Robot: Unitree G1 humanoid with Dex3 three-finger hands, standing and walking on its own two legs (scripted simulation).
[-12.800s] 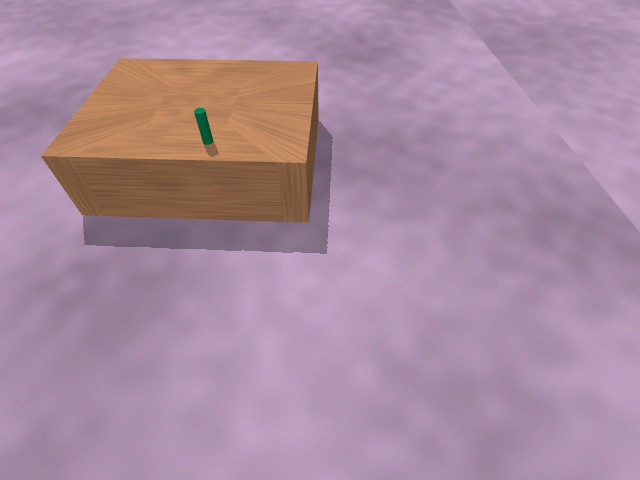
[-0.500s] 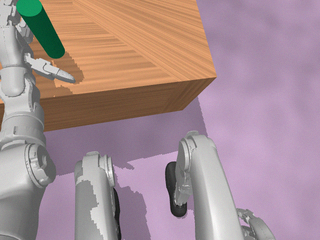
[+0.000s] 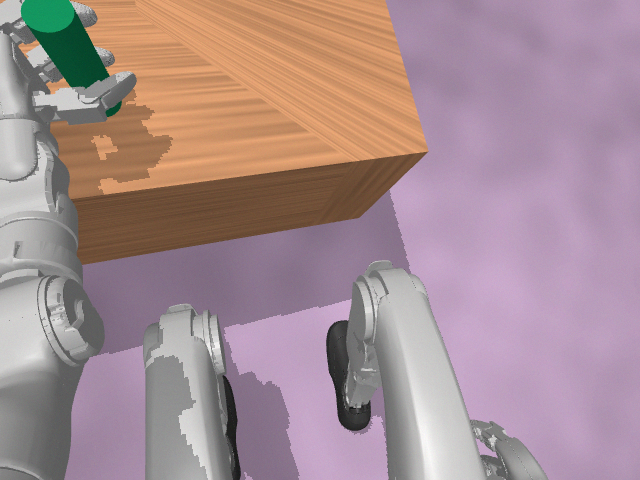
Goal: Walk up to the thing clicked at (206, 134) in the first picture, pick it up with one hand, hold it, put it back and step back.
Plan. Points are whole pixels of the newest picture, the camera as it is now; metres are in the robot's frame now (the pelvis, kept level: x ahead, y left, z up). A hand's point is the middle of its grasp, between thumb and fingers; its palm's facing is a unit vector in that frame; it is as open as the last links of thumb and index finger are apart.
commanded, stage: close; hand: left
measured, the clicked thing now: (80, 64) +0.57 +0.18 +0.00
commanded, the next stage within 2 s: settle in 0.06 s
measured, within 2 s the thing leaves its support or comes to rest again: leaves its support in 0.44 s
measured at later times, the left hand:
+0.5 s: hand (74, 64) +0.56 +0.18 +0.01, palm faces +0.07 -1.00 -0.05, open 5.4 cm
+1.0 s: hand out of the picture +0.57 +0.18 +0.09, palm faces +0.08 -1.00 -0.04, open 5.4 cm
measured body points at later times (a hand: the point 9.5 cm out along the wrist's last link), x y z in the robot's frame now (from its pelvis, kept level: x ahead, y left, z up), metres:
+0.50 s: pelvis +0.00 +0.00 +0.01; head +0.23 +0.04 +0.40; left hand +0.55 +0.23 +0.02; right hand +0.05 -0.27 -0.10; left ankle +0.08 +0.11 -0.37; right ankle +0.13 -0.14 -0.37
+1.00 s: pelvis +0.01 +0.00 +0.07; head +0.23 +0.04 +0.46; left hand +0.56 +0.24 +0.09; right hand +0.07 -0.27 -0.04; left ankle +0.08 +0.11 -0.37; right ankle +0.13 -0.14 -0.37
